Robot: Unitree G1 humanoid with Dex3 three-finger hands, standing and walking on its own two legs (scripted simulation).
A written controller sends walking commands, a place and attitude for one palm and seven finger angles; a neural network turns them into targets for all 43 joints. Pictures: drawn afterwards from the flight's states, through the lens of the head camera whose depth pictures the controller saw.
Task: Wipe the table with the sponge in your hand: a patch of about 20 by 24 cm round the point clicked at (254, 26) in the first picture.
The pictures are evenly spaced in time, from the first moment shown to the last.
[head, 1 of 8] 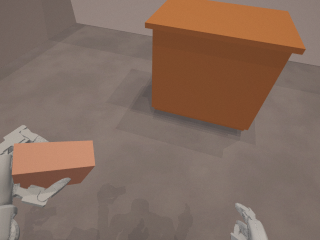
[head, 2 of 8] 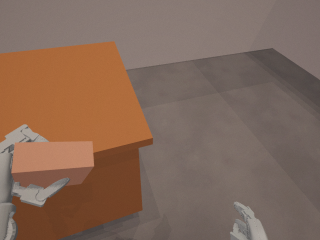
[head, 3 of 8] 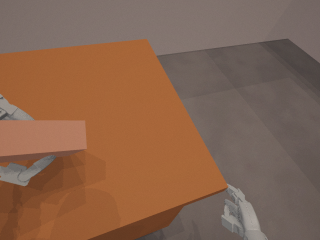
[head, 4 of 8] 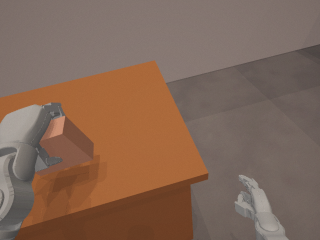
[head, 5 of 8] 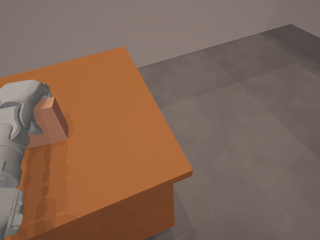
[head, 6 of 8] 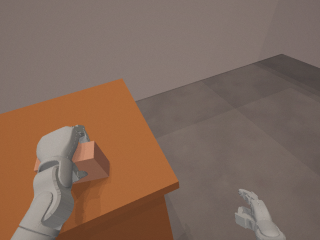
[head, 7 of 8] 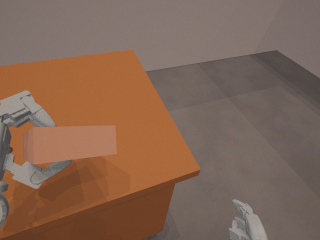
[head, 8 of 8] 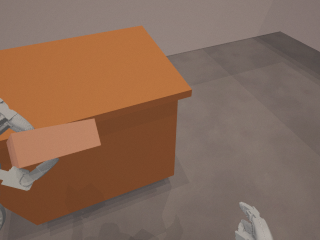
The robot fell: no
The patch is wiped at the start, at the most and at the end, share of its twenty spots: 0.00 1.00 1.00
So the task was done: yes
